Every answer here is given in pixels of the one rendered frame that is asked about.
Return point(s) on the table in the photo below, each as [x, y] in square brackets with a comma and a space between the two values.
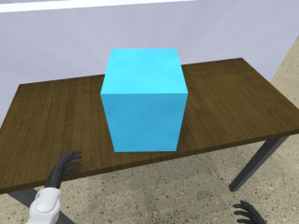
[229, 104]

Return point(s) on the left robot hand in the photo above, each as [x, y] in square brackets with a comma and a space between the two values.
[59, 171]

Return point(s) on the robot left forearm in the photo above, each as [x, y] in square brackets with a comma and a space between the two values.
[45, 209]

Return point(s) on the carton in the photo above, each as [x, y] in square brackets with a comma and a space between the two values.
[144, 95]

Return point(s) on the right robot hand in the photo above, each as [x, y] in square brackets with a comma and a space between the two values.
[252, 214]

